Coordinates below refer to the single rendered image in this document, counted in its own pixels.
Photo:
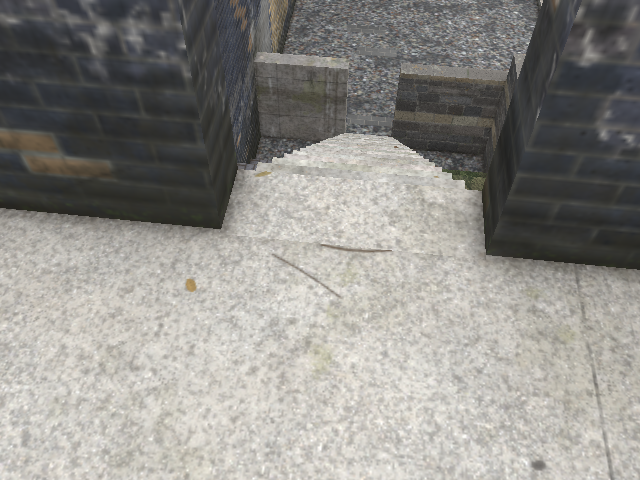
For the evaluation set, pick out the stairs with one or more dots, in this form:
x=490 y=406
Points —
x=363 y=157

